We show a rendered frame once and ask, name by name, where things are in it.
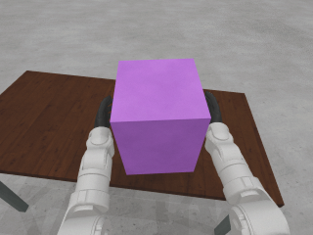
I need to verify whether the left robot forearm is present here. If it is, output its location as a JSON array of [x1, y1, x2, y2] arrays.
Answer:
[[57, 126, 114, 235]]

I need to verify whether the robot right upper arm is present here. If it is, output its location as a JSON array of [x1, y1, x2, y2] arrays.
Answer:
[[229, 199, 290, 235]]

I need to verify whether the carton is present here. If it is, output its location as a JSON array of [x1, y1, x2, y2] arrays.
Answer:
[[110, 58, 211, 175]]

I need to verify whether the table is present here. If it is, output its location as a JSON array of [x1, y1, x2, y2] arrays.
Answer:
[[0, 70, 285, 235]]

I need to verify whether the right robot hand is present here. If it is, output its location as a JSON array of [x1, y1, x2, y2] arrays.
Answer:
[[204, 91, 223, 124]]

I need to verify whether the left robot hand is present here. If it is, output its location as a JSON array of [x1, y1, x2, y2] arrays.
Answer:
[[94, 95, 113, 128]]

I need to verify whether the right robot forearm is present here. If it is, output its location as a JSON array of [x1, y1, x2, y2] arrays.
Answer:
[[204, 122, 291, 234]]

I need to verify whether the robot left upper arm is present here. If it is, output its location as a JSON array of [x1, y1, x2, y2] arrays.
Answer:
[[58, 215, 112, 235]]

